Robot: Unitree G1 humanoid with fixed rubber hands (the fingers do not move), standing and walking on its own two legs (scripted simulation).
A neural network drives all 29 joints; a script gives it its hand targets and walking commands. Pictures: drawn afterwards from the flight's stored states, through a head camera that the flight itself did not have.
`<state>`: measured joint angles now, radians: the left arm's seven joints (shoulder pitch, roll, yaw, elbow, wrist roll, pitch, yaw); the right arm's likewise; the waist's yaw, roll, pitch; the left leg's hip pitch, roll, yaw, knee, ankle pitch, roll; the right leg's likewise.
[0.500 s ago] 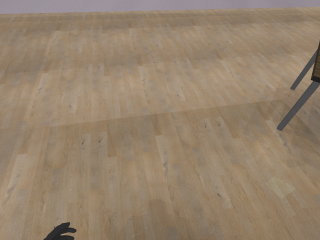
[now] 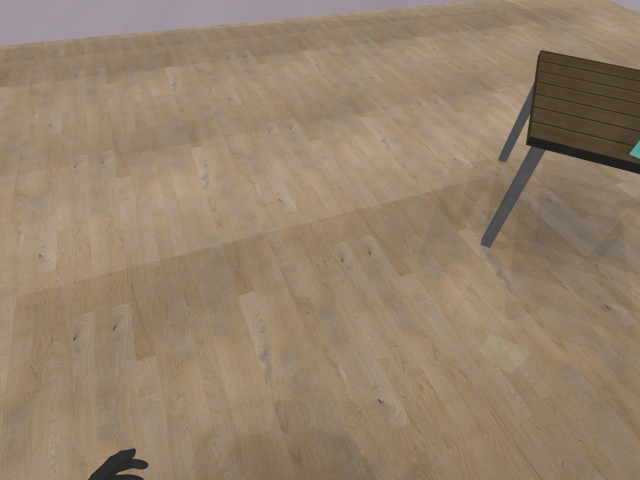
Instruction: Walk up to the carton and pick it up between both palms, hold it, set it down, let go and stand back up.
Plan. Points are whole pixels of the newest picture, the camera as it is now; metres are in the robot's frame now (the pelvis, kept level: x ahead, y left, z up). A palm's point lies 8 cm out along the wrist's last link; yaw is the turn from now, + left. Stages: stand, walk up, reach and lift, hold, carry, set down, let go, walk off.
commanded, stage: walk up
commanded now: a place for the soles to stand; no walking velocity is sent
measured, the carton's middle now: out of the picture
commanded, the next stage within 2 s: none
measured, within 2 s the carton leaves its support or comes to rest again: neither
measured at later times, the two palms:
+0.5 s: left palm (208, 379) +0.28 +0.18 -0.07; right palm out of the picture +0.15 -0.44 -0.07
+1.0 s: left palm (291, 310) +0.42 +0.07 -0.09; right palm out of the picture +0.21 -0.54 -0.06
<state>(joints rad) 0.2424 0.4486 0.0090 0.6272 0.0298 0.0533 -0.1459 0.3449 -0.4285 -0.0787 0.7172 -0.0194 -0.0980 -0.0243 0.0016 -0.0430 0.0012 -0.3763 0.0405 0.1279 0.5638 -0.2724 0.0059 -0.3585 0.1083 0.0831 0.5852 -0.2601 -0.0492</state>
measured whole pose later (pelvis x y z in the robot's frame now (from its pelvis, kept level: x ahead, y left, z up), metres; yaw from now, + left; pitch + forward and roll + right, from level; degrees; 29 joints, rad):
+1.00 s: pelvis +0.23 -0.20 +0.00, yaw -14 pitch +1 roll +1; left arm 0.26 0.48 0.01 0.63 0.03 0.04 -0.15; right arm 0.37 -0.43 -0.09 0.72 -0.02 -0.10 -0.02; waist 0.00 -0.07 0.01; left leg -0.20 0.14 0.18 0.59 -0.39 -0.02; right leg -0.51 -0.04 0.07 0.66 -0.26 -0.02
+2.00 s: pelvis +0.42 -0.41 +0.01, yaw -23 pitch +1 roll +0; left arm 0.30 0.47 0.01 0.63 0.03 0.02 -0.09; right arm 0.35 -0.43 -0.05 0.73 -0.02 -0.07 -0.02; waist 0.01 -0.05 0.04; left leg -0.42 0.09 0.10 0.86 -0.48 -0.02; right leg -0.30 0.08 0.05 0.50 -0.21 -0.06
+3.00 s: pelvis +0.57 -0.61 -0.01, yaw -30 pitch +1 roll -1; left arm 0.29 0.47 0.01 0.63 0.03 0.04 -0.10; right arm 0.41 -0.43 -0.08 0.73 -0.02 -0.11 -0.04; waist 0.01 -0.06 0.05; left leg -0.28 0.11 0.08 0.66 -0.39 0.00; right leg -0.52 -0.01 0.05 0.94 -0.35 -0.04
